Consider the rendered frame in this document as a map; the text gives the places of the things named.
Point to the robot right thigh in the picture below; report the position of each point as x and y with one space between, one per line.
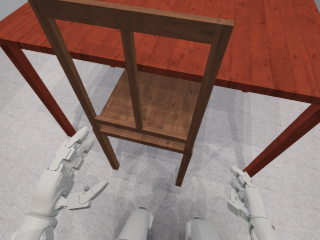
199 229

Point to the left robot hand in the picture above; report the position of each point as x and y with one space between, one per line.
58 177

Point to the right robot hand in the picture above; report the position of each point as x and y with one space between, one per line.
251 204

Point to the chair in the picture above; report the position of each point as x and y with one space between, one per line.
150 109

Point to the robot right shin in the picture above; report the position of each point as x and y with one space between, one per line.
197 217

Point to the robot left forearm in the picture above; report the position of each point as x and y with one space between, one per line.
35 227

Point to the table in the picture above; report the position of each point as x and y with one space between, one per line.
273 50

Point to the robot right forearm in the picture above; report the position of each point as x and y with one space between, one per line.
262 229

